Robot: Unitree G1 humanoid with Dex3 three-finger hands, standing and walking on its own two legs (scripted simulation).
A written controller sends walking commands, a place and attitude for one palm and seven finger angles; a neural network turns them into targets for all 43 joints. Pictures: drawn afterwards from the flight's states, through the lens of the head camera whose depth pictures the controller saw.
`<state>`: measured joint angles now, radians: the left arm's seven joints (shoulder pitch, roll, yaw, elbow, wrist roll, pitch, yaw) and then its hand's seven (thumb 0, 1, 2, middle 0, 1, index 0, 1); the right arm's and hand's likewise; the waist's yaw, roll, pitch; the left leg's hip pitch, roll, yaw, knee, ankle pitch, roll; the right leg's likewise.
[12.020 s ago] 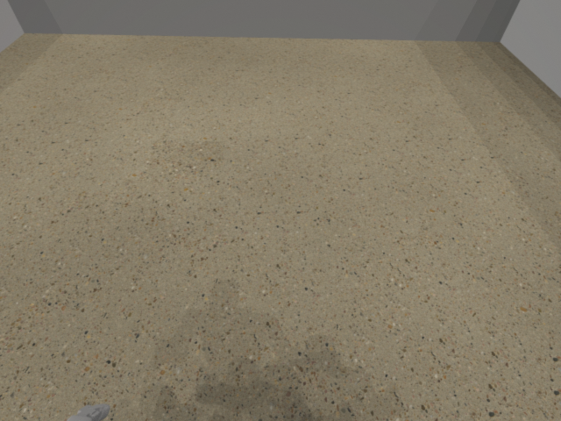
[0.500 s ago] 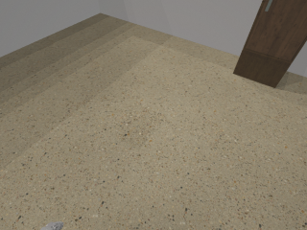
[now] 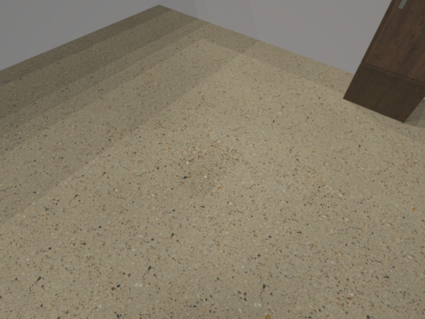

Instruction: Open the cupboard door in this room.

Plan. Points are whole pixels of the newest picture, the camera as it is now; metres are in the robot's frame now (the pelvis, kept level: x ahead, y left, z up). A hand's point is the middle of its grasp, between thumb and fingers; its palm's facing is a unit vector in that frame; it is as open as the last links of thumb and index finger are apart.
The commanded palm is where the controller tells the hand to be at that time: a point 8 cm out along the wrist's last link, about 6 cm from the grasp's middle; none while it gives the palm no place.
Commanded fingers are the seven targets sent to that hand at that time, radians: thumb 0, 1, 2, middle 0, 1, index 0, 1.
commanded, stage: stand and wait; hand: left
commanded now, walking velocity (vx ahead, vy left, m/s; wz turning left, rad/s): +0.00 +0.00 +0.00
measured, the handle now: out of the picture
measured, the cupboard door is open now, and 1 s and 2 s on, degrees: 0 0 0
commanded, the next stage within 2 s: turn or walk to find it in 0.40 s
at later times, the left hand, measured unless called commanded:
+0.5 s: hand out of the picture +0.04 +0.26 -0.15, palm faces -0.01 -0.93 -0.36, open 7.4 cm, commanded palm none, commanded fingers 0.00 0.90 0.90 -0.20 -0.30 -0.20 -0.30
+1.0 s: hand out of the picture +0.07 +0.18 -0.16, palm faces -0.14 -0.97 -0.22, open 7.4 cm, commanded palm none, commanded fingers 0.00 0.90 0.90 -0.20 -0.30 -0.20 -0.30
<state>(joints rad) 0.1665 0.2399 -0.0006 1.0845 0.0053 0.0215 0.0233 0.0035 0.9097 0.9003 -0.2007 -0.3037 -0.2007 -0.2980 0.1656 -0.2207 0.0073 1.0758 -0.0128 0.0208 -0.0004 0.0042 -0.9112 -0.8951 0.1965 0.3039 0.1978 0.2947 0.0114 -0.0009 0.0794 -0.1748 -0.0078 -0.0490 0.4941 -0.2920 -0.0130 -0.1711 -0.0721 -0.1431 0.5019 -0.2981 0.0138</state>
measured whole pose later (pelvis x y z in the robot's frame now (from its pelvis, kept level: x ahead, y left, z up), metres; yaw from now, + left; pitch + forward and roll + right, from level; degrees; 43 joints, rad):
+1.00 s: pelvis -0.02 +0.00 +0.01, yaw -6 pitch -2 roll +0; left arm 0.14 0.22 -0.01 1.09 0.01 -0.01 0.00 0.00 0.91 0.90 -0.20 -0.30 -0.20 -0.30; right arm 0.25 -0.20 0.00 1.15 -0.01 -0.01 0.00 0.01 -0.91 -0.89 0.20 0.30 0.20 0.30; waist -0.03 -0.01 0.07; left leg -0.14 0.04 0.04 0.41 -0.24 -0.02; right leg -0.18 -0.02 -0.05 0.42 -0.21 0.00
